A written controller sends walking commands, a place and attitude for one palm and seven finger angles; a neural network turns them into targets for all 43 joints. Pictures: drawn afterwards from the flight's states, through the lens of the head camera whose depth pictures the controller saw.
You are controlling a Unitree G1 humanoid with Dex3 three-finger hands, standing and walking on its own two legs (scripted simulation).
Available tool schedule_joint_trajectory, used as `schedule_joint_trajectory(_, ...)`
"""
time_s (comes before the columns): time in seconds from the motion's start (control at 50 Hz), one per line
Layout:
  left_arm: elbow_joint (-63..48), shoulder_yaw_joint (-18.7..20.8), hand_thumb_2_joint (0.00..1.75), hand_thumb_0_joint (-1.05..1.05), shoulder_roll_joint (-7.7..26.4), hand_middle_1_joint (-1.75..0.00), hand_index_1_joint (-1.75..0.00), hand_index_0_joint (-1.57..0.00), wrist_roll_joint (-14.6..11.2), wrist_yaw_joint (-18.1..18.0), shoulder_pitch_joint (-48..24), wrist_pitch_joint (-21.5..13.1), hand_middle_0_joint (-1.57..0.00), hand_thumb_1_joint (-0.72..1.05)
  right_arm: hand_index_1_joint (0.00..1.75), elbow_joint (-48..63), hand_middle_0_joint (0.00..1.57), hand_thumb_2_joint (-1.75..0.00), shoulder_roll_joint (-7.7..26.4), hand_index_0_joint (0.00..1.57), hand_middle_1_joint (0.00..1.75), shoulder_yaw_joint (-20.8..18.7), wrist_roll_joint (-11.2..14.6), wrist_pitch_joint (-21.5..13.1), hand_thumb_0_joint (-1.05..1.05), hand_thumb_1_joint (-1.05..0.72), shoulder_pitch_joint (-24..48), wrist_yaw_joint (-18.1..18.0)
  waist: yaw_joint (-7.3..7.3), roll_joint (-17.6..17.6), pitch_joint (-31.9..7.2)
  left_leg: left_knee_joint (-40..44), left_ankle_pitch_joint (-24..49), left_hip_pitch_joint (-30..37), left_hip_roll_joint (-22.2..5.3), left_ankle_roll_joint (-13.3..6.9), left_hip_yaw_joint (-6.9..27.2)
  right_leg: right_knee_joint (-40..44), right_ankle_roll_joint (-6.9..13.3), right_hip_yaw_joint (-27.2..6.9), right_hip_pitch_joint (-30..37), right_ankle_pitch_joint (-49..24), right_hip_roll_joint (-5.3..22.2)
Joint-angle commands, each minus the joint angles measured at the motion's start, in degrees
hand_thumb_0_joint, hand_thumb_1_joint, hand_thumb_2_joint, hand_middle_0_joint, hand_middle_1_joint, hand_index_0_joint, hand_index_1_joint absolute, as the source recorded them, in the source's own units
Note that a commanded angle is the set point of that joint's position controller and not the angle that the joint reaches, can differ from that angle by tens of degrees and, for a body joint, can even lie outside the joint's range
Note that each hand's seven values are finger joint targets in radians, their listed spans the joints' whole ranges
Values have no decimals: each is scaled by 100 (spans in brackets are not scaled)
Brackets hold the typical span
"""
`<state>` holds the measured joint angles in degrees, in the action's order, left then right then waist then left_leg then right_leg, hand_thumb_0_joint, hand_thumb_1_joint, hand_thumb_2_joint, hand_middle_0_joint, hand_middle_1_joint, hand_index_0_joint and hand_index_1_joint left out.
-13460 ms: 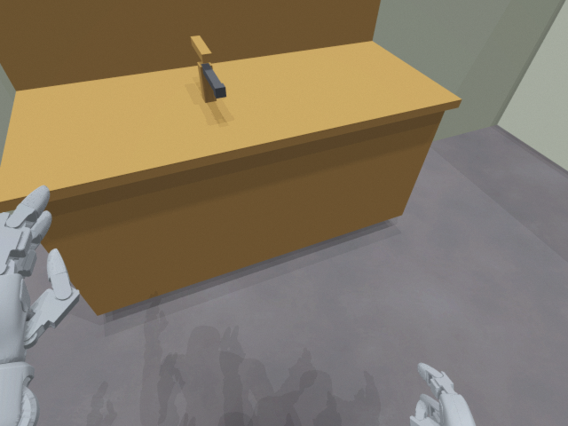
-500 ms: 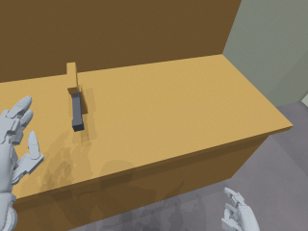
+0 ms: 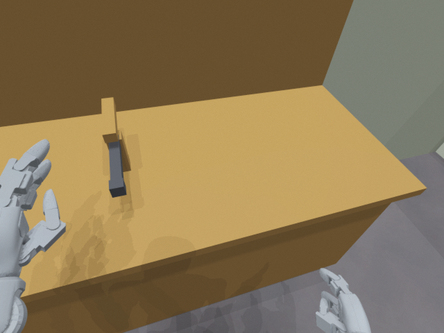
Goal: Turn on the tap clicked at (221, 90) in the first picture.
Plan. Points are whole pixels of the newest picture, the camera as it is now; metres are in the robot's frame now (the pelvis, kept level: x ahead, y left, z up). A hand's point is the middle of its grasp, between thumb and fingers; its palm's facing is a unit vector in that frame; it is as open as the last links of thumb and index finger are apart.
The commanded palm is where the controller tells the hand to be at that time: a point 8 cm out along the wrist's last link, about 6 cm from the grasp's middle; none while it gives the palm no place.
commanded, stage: shuffle to correct the standing spot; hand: left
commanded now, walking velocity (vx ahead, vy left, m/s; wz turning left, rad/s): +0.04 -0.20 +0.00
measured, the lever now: (117, 187) +0.37 +0.25 +0.03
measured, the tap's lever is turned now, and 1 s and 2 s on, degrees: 0 0 0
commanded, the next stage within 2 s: none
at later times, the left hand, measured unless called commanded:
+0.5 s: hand (99, 222) +0.22 +0.19 +0.15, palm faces +0.29 -0.89 -0.35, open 7.4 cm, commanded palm +0.17 +0.24 +0.17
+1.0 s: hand (128, 215) +0.24 +0.16 +0.15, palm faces +0.28 -0.90 -0.34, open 7.4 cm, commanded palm +0.18 +0.21 +0.17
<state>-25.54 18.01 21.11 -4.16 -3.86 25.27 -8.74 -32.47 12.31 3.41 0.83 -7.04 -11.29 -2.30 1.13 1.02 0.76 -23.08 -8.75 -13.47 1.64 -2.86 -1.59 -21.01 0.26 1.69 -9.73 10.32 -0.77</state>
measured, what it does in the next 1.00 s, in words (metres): shifts its weight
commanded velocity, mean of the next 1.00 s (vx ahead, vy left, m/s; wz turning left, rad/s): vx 0.06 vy -0.19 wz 0.00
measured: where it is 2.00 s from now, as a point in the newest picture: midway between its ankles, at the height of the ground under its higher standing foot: outside the picture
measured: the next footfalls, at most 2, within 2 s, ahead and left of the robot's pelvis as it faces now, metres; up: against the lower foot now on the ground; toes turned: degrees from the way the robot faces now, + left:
none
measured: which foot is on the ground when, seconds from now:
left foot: down 0.00-1.00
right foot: down 0.00-1.00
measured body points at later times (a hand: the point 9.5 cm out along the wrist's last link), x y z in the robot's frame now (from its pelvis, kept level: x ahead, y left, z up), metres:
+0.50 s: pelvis +0.00 -0.04 +0.00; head +0.00 -0.03 +0.45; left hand +0.20 +0.24 +0.17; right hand +0.17 -0.26 -0.07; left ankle +0.04 +0.08 -0.74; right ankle +0.01 -0.12 -0.74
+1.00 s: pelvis +0.02 -0.07 -0.01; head +0.02 -0.07 +0.44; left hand +0.22 +0.21 +0.17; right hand +0.19 -0.30 -0.08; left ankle +0.04 +0.08 -0.74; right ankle +0.01 -0.12 -0.74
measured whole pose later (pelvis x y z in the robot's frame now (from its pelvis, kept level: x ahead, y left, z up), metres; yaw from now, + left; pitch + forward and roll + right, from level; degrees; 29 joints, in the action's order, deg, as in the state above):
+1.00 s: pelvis +0.02 -0.07 -0.01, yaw -1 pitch -1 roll -1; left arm -27.6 19.1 21.8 -7.5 -3.3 26.4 -4.9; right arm -32.7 12.1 2.2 2.1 -3.4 -11.5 -1.9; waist -0.4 -0.4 0.4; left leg -30.5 -14.2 -15.7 -4.7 2.4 0.5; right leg -25.1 6.3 3.4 -10.7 14.0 -7.2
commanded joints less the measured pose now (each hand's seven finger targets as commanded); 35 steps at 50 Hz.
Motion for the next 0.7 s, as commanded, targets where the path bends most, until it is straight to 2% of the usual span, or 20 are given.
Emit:
schedule_joint_trajectory(0.0, -1190, 610, 90, 0, 919, -30, -30, -20, -35, -108, -603, -396, -20, 90, 30, 929, 20, -90, 681, 20, 30, -313, 19, -316, 0, -90, 571, -93, -23, -373, -611, 676, -228, 498, -925, 243, 962, 303, 102, -407, -197, -125, 461)
schedule_joint_trajectory(0.02, -1181, 736, 90, 0, 1053, -30, -30, -20, -30, -116, -595, -375, -20, 90, 30, 910, 20, -90, 668, 20, 30, -302, 35, -307, 0, -90, 642, -92, -7, -389, -612, 745, -245, 556, -948, 284, 990, 250, 98, -376, -220, -66, 425)
schedule_joint_trajectory(0.04, -1253, 533, 90, 0, 846, -30, -30, -20, -36, -87, -716, -396, -20, 90, 30, 908, 20, -90, 660, 20, 30, -299, 5, -297, 0, -90, 620, -88, -26, -425, -599, 810, -385, 517, -989, 296, 1009, 201, 84, -326, -234, -28, 378)
schedule_joint_trajectory(0.12, -1281, 636, 90, 0, 964, -30, -30, -20, -26, -94, -756, -367, -20, 90, 30, 928, 20, -90, 622, 20, 30, -319, 30, -306, 0, -90, 660, -54, -18, -739, -610, 829, -608, 480, -1056, 256, 1000, 189, 93, -353, -236, 22, 369)
schedule_joint_trajectory(0.16, -1303, 494, 90, 0, 831, -30, -30, -20, -18, -76, -805, -371, -20, 90, 30, 950, 20, -90, 616, 20, 30, -337, 15, -299, 0, -90, 603, -32, -38, -735, -597, 795, -604, 440, -1095, 226, 989, 172, 95, -336, -259, -31, 347)
schedule_joint_trajectory(0.2, -1377, 544, 90, 0, 871, -30, -30, -20, -28, -82, -742, -364, -20, 90, 30, 966, 20, -90, 605, 20, 30, -349, 17, -293, 0, -90, 576, -13, -32, -718, -666, 712, -600, 422, -1111, 198, 961, 187, 100, -334, -217, -50, 352)
schedule_joint_trajectory(0.22, -1403, 692, 90, 0, 1044, -30, -30, -20, -31, -93, -662, -347, -20, 90, 30, 969, 20, -90, 591, 20, 30, -338, 36, -285, 0, -90, 638, -9, -23, -740, -692, 653, -487, 484, -1093, 189, 917, 195, 111, -333, -220, -84, 366)
schedule_joint_trajectory(0.24, -1408, 577, 90, 0, 887, -30, -30, -20, -55, -75, -627, -349, -20, 90, 30, 961, 20, -90, 585, 20, 30, -328, 7, -264, 0, -90, 591, -5, -33, -607, -713, 601, -449, 432, -1094, 175, 911, 202, 114, -306, -197, -132, 348)
schedule_joint_trajectory(0.3, -1271, 705, 90, 0, 970, -30, -30, -20, -106, -74, -477, -295, -20, 90, 30, 990, 20, -90, 577, 20, 30, -355, 37, -227, 0, -90, 572, 7, -49, -463, -662, 398, -350, 390, -1083, 141, 830, 297, 131, -410, -281, -204, 411)
schedule_joint_trajectory(0.32, -1319, 789, 90, 0, 1071, -30, -30, -20, -117, -76, -416, -279, -20, 90, 30, 981, 20, -90, 573, 20, 30, -347, 66, -206, 0, -90, 620, 8, -60, -535, -685, 359, -326, 396, -1053, 149, 795, 287, 152, -417, -274, -203, 427)
schedule_joint_trajectory(0.34, -1291, 674, 90, 0, 933, -30, -30, -20, -134, -59, -421, -271, -20, 90, 30, 991, 20, -90, 560, 20, 30, -338, 45, -186, 0, -90, 607, 9, -70, -411, -650, 292, -391, 363, -1045, 123, 759, 312, 151, -425, -322, -218, 417)
schedule_joint_trajectory(0.42, -1302, 800, 90, 0, 1080, -30, -30, -20, -188, -70, -405, -213, -20, 90, 30, 989, 20, -90, 554, 20, 30, -343, 106, -153, 0, -90, 644, -2, -88, -491, -622, 130, -435, 333, -998, 115, 690, 355, 188, -543, -417, -163, 469)
schedule_joint_trajectory(0.44, -1302, 687, 90, 0, 948, -30, -30, -20, -198, -60, -441, -225, -20, 90, 30, 960, 20, -90, 564, 20, 30, -345, 80, -141, 0, -90, 605, -8, -99, -469, -630, 64, -524, 301, -998, 98, 661, 371, 186, -525, -433, -138, 454)
schedule_joint_trajectory(0.5, -1312, 678, 90, 0, 952, -30, -30, -20, -226, -66, -442, -176, -20, 90, 30, 982, 20, -90, 570, 20, 30, -376, 111, -148, 0, -90, 572, -10, -105, -416, -637, -127, -510, 322, -950, 98, 602, 413, 210, -654, -493, -167, 507)
schedule_joint_trajectory(0.52, -1372, 780, 90, 0, 1099, -30, -30, -20, -230, -88, -474, -163, -20, 90, 30, 971, 20, -90, 548, 20, 30, -350, 136, -139, 0, -90, 653, -17, -105, -454, -636, -125, -457, 364, -940, 100, 576, 403, 222, -646, -518, -138, 526)
schedule_joint_trajectory(0.54, -1317, 685, 90, 0, 980, -30, -30, -20, -240, -84, -487, -161, -20, 90, 30, 951, 20, -90, 558, 20, 30, -340, 96, -129, 0, -90, 618, -22, -105, -303, -582, -198, -509, 291, -932, 86, 567, 447, 219, -639, -539, -116, 514)
schedule_joint_trajectory(0.6, -1286, 718, 90, 0, 999, -30, -30, -20, -270, -90, -466, -91, -20, 90, 30, 958, 20, -90, 571, 20, 30, -381, 125, -121, 0, -90, 560, -26, -115, -244, -604, -440, -467, 308, -870, 98, 497, 485, 254, -795, -578, -190, 595)
schedule_joint_trajectory(0.62, -1397, 797, 90, 0, 1137, -30, -30, -20, -271, -107, -526, -83, -20, 90, 30, 941, 20, -90, 560, 20, 30, -361, 157, -108, 0, -90, 654, -29, -122, -320, -639, -442, -428, 367, -866, 97, 474, 473, 268, -783, -587, -148, 624)
schedule_joint_trajectory(0.64, -1416, 703, 90, 0, 1008, -30, -30, -20, -277, -105, -552, -106, -20, 90, 30, 912, 20, -90, 575, 20, 30, -354, 118, -96, 0, -90, 599, -31, -128, -323, -628, -496, -353, 331, -872, 78, 484, 449, 278, -726, -563, -253, 598)
schedule_joint_trajectory(0.68, -1362, 751, 90, 0, 1040, -30, -30, -20, -289, -104, -452, -74, -20, 90, 30, 948, 20, -90, 571, 20, 30, -378, 138, -89, 0, -90, 580, -31, -120, -382, -619, -553, -340, 315, -856, 82, 460, 434, 264, -792, -553, -345, 612)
